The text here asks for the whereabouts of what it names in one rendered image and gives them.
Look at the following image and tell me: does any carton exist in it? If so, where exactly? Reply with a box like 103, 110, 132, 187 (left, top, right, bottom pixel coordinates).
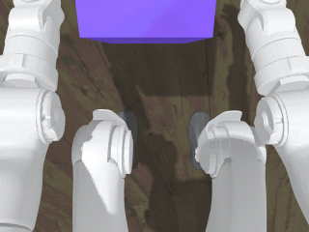
75, 0, 216, 44

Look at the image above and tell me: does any left robot forearm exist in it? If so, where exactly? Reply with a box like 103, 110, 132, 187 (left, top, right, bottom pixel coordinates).
0, 0, 65, 92

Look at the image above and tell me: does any robot left upper arm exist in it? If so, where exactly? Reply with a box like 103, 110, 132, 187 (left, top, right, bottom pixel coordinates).
0, 87, 66, 232

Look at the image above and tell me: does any right robot forearm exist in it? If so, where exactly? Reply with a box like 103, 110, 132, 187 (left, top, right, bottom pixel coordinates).
238, 0, 309, 96

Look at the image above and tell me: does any robot right foot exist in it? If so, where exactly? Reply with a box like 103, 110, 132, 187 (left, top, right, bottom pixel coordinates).
187, 110, 211, 170

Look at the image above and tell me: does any robot left shin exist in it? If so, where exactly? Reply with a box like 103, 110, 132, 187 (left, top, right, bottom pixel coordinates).
71, 109, 129, 166

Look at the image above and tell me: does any robot right upper arm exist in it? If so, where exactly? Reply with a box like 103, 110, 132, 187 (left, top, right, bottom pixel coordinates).
254, 88, 309, 224

